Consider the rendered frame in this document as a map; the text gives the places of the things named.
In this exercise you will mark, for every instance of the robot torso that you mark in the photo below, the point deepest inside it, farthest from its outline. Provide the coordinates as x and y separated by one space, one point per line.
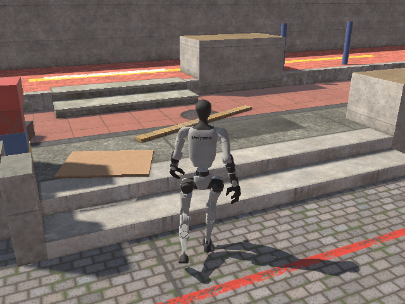
202 152

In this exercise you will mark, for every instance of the right robot upper arm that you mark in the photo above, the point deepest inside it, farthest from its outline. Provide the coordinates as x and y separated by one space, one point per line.
225 145

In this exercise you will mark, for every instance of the robot left foot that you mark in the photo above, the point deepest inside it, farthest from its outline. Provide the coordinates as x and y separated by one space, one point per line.
184 259

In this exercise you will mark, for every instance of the right robot forearm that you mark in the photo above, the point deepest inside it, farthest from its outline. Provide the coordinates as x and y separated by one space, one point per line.
232 172

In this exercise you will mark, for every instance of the left robot hand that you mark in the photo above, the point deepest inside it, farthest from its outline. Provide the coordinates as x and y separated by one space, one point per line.
172 172

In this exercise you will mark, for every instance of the left robot upper arm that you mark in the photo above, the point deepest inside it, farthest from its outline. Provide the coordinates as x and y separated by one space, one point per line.
179 143

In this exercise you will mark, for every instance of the right robot hand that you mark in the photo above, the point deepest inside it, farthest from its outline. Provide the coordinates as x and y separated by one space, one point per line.
236 194

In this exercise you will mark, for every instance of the left robot forearm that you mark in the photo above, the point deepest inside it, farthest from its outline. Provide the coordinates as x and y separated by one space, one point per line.
174 163

